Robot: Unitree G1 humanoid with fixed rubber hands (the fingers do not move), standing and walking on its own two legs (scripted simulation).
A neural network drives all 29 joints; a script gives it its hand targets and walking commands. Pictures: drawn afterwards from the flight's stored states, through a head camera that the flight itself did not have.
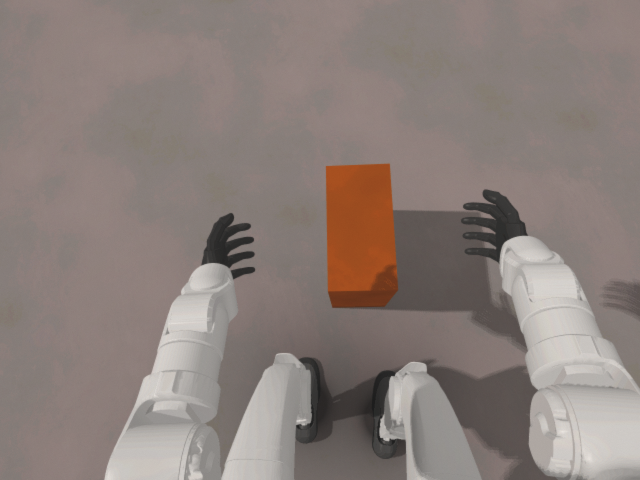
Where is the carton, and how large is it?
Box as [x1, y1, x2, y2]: [326, 164, 397, 307]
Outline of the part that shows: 389,164 326,166 328,293 332,307 384,306 397,290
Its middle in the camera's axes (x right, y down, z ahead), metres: +0.09 +0.00 +0.97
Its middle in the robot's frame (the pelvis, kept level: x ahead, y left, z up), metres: +0.53 -0.01 -0.54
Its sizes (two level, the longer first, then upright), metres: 0.284 0.143 0.288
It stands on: the floor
